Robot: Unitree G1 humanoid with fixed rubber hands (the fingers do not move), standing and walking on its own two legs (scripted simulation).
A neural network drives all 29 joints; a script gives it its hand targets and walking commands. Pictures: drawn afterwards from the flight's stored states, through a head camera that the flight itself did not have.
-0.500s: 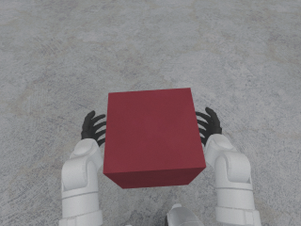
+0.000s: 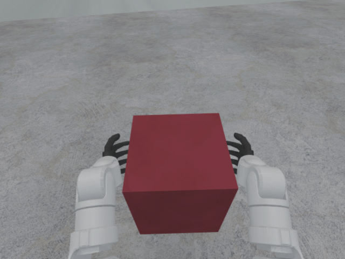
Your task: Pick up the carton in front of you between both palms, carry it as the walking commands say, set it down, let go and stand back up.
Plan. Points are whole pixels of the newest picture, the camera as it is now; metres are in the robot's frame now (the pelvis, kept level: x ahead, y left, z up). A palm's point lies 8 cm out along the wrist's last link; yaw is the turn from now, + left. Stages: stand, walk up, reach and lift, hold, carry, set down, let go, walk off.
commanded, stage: carry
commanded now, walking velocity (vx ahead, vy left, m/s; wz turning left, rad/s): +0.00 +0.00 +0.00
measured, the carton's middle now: (177, 176) +0.33 +0.01 +0.03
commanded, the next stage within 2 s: none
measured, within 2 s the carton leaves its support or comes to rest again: neither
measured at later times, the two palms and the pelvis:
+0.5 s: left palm (107, 170) +0.29 +0.16 +0.12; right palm (246, 168) +0.29 -0.14 +0.12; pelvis -0.03 +0.00 +0.00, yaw +0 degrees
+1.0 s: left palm (105, 172) +0.28 +0.16 +0.12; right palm (247, 169) +0.28 -0.14 +0.12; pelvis -0.04 +0.01 +0.00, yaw +0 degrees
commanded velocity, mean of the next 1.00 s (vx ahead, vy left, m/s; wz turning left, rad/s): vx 0.00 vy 0.00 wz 0.00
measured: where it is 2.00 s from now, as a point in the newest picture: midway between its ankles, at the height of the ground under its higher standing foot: outside the picture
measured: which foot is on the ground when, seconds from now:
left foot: down 0.00-1.00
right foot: down 0.00-1.00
